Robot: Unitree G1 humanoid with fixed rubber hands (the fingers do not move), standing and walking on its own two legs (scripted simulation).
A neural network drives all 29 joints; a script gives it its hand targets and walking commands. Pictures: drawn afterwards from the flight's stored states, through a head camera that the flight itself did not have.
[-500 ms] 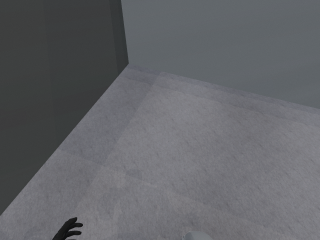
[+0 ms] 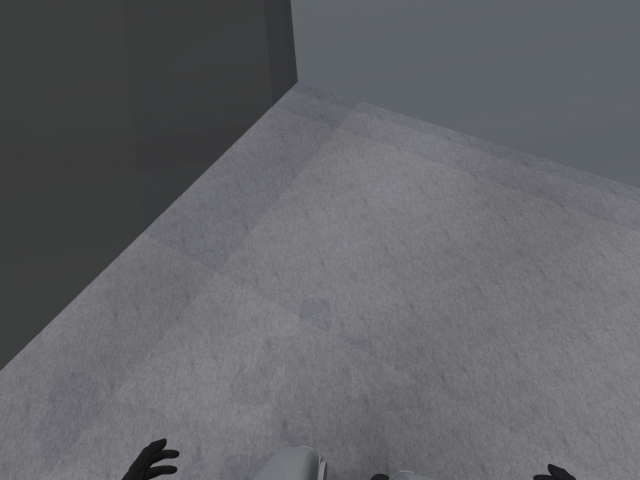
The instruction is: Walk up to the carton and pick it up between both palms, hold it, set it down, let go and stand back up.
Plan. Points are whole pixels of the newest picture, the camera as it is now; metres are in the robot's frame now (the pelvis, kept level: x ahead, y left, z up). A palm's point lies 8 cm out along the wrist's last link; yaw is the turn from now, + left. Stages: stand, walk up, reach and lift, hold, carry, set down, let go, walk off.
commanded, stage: walk up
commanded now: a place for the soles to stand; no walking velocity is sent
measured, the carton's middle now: out of the picture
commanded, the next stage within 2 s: none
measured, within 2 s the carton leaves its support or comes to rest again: neither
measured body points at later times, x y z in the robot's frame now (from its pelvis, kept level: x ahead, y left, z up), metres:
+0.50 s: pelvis -0.11 -0.10 -0.01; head -0.06 -0.03 +0.43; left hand -0.01 +0.19 -0.17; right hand +0.02 -0.39 -0.07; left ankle -0.03 +0.05 -0.73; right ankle -0.14 -0.27 -0.66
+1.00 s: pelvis -0.23 -0.21 -0.01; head -0.18 -0.19 +0.44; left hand -0.20 +0.09 -0.13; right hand -0.02 -0.45 -0.12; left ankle -0.30 -0.13 -0.72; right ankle -0.15 -0.29 -0.73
